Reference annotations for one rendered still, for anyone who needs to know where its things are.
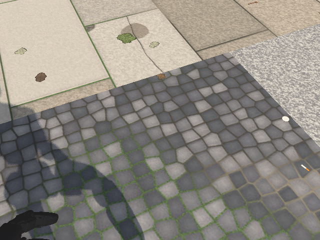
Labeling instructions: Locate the left robot hand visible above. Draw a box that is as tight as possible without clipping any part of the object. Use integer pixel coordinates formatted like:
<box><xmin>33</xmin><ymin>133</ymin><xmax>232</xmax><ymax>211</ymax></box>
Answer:
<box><xmin>0</xmin><ymin>210</ymin><xmax>59</xmax><ymax>240</ymax></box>

